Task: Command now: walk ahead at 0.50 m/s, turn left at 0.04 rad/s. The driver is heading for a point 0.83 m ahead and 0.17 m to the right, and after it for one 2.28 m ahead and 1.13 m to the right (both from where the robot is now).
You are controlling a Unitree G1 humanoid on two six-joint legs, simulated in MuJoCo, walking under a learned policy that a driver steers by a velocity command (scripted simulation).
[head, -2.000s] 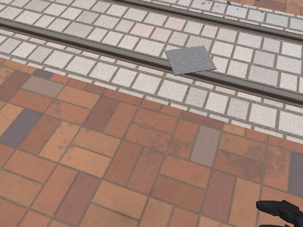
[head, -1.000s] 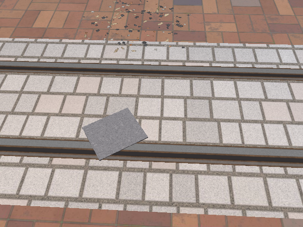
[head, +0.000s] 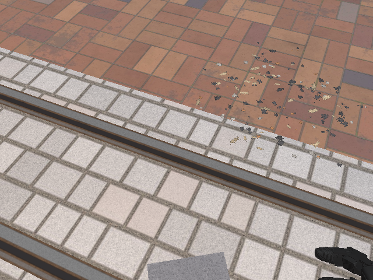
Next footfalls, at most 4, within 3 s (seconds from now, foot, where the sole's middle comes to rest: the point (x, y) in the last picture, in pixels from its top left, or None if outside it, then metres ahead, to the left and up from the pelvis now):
0.02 left None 0.17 0.12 -0.77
0.54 right None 0.44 -0.16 -0.77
1.00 left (200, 250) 0.57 0.05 -0.77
2.50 left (241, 179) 0.89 -0.10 -0.77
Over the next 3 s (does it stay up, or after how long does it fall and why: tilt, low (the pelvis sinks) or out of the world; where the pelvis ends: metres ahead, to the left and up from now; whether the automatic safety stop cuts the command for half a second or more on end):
stays up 0.80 -0.16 0.01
